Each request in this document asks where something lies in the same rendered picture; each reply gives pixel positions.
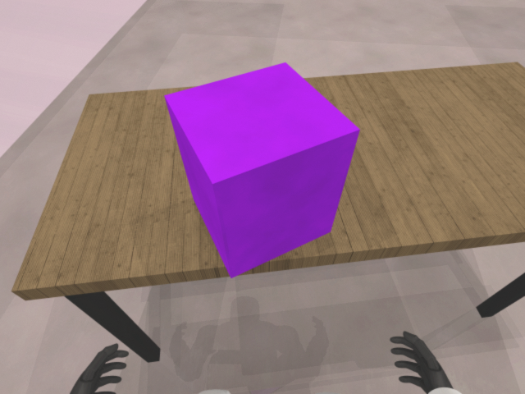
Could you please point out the left robot hand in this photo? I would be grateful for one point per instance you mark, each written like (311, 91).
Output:
(90, 380)

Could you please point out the right robot hand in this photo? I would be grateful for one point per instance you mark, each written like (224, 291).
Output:
(431, 373)

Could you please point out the carton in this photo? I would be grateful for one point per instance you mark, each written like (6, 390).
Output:
(266, 157)

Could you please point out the table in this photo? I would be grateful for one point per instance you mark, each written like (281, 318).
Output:
(439, 165)

